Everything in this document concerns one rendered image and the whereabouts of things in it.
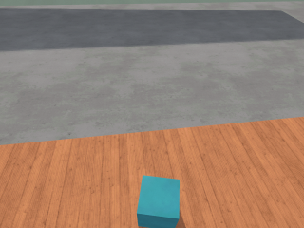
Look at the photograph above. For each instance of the carton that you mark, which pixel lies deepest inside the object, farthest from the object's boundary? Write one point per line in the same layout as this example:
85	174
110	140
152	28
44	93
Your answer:
159	202

